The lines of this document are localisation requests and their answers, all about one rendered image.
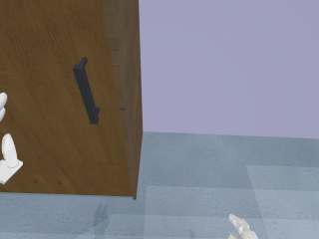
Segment handle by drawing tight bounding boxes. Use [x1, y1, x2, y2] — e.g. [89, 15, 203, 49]
[73, 57, 100, 124]

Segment robot right hand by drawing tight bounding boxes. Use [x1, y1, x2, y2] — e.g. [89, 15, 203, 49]
[228, 214, 258, 239]

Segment wardrobe door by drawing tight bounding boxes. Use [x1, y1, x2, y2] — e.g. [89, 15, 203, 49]
[0, 0, 133, 197]

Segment robot left hand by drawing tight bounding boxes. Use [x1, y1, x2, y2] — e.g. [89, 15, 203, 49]
[0, 93, 23, 184]

